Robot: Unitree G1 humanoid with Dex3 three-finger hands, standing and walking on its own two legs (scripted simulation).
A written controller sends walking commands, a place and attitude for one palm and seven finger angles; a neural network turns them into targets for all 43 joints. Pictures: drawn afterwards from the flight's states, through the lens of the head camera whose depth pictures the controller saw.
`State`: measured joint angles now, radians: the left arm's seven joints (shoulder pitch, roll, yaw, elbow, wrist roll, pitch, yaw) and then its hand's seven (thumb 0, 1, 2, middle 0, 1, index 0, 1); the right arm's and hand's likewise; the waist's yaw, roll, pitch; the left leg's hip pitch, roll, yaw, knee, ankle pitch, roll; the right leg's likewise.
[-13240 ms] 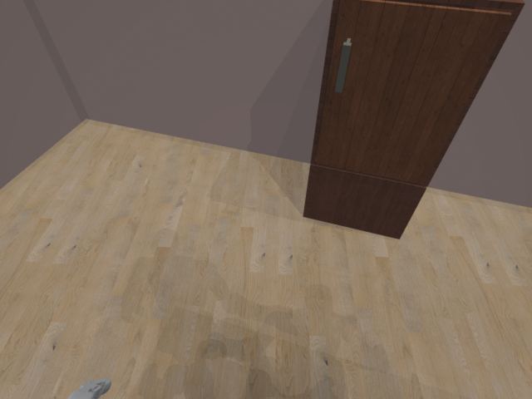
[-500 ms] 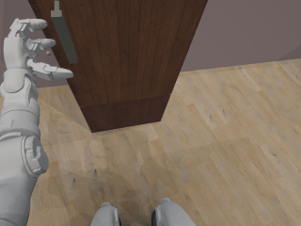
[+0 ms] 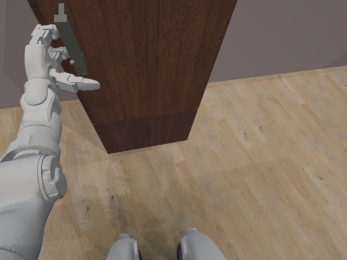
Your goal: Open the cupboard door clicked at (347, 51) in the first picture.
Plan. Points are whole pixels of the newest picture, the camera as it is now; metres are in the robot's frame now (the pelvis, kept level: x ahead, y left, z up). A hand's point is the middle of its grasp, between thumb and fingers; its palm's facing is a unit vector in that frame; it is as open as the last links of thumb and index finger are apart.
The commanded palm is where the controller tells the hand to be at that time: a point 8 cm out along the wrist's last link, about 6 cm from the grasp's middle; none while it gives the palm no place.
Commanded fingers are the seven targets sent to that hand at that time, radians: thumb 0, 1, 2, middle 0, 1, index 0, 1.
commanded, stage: slide the fingers in behind the handle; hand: left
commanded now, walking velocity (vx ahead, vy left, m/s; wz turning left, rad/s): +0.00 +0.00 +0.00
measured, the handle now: (73, 42) +0.59 +0.17 +0.10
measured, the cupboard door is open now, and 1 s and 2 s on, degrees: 0 0 9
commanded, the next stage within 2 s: close the thumb around the handle in 0.70 s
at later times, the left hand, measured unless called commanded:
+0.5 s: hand (85, 59) +0.55 +0.14 +0.09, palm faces +0.11 -0.99 -0.02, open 13.9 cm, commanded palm +0.52 +0.18 +0.09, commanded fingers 0.00 -0.50 0.30 -0.30 -1.20 -0.30 -1.20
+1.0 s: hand (85, 60) +0.54 +0.14 +0.09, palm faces +0.10 -0.99 -0.02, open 12.9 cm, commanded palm +0.51 +0.18 +0.09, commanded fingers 0.00 0.12 0.56 -0.34 -1.27 -0.34 -1.27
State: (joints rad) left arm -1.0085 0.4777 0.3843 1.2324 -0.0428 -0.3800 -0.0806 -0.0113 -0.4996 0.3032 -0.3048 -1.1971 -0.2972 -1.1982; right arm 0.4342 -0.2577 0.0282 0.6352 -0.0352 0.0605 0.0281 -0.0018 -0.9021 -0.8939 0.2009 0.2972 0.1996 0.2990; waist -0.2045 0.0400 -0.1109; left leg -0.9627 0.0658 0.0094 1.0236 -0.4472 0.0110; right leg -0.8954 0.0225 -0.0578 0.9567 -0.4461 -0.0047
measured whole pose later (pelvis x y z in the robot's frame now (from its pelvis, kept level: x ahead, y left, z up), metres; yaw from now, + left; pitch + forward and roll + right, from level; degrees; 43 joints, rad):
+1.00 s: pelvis +0.00 +0.00 +0.00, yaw +0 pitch +22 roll -3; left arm -1.02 0.42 0.35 1.23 -0.02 -0.41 0.00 -0.01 -0.33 0.38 -0.32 -1.22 -0.31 -1.22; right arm 0.44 -0.26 0.01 0.65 -0.05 0.05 0.04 0.00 -0.90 -0.89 0.20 0.30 0.20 0.30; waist -0.20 0.05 -0.12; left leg -0.96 0.06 0.01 1.02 -0.45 0.01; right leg -0.90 0.02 -0.06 0.97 -0.45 -0.01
